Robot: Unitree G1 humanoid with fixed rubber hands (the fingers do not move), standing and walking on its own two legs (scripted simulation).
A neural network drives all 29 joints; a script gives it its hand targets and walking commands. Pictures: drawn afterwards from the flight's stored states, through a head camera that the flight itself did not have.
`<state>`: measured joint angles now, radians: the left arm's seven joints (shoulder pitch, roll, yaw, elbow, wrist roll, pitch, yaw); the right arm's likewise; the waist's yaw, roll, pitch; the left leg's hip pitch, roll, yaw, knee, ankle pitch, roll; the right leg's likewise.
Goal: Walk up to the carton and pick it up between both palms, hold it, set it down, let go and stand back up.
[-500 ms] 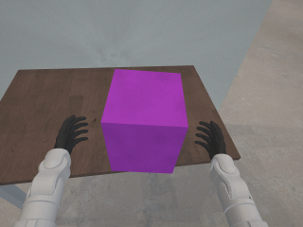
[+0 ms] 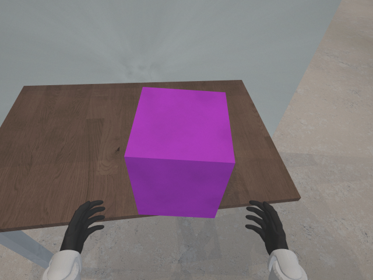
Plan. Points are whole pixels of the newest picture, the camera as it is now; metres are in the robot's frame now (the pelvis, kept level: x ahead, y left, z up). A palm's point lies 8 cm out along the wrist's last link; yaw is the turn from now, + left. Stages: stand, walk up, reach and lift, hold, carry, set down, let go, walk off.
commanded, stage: set down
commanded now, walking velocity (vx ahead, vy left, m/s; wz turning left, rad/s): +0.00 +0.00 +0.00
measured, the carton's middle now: (180, 155) +0.41 +0.03 +0.02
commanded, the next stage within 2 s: let go in 1.16 s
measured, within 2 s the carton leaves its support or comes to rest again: neither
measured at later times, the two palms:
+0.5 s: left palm (78, 265) +0.17 +0.23 -0.06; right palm (278, 270) +0.18 -0.19 -0.06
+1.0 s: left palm (83, 276) +0.16 +0.22 -0.09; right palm out of the picture +0.15 -0.22 -0.09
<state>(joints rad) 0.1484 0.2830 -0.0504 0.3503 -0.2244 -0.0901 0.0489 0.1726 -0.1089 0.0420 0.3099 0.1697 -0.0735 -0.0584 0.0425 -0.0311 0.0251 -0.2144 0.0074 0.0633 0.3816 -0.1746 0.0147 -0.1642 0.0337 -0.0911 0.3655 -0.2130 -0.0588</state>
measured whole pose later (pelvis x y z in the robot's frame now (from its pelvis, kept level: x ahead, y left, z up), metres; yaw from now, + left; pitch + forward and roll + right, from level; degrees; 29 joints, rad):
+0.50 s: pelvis +0.01 +0.01 +0.00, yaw -1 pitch -1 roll +0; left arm 0.25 0.23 -0.05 0.37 -0.09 0.03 0.05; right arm 0.23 -0.13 0.02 0.48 0.10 -0.14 -0.01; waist 0.03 -0.02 0.07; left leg -0.17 0.01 0.09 0.39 -0.20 0.02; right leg -0.12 0.03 -0.07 0.36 -0.22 -0.05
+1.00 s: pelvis +0.01 -0.01 +0.00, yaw -1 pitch -2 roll +0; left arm 0.23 0.22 -0.01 0.49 -0.03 0.11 0.02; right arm 0.21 -0.15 -0.01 0.71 0.01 -0.20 0.02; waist 0.02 -0.03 0.08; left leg -0.14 0.02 0.08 0.39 -0.21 0.00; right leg -0.11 0.04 -0.07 0.39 -0.25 -0.07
